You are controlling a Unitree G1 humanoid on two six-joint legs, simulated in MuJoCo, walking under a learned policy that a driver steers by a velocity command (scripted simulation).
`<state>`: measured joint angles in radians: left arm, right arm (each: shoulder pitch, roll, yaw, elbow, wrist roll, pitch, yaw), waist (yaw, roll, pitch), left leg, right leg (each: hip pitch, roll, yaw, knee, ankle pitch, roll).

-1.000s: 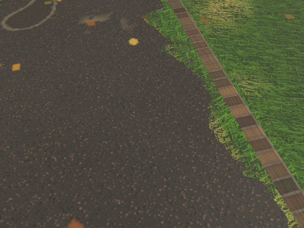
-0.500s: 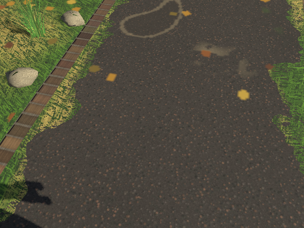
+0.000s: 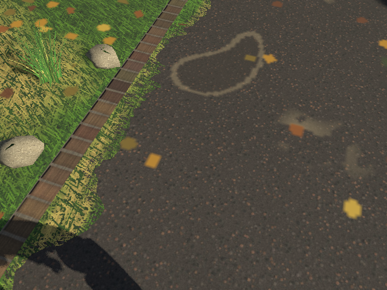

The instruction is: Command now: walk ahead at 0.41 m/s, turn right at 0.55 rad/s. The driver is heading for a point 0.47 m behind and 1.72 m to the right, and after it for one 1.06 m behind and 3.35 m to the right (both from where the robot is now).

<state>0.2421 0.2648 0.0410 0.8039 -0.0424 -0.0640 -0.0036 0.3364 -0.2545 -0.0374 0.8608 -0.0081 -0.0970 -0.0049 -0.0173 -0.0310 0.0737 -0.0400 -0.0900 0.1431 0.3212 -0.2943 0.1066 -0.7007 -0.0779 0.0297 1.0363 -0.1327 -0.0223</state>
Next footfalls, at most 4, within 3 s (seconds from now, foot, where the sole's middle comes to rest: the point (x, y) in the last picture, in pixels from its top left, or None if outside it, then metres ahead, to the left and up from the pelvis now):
0.14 right None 0.31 -0.07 -0.78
0.58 left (172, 283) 0.47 0.08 -0.78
1.08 right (290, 243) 0.61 -0.35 -0.78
1.46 left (361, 173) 0.91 -0.69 -0.78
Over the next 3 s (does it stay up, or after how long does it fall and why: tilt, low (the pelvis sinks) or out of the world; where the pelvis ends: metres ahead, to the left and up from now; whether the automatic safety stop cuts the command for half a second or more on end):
stays up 0.51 -1.01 -0.04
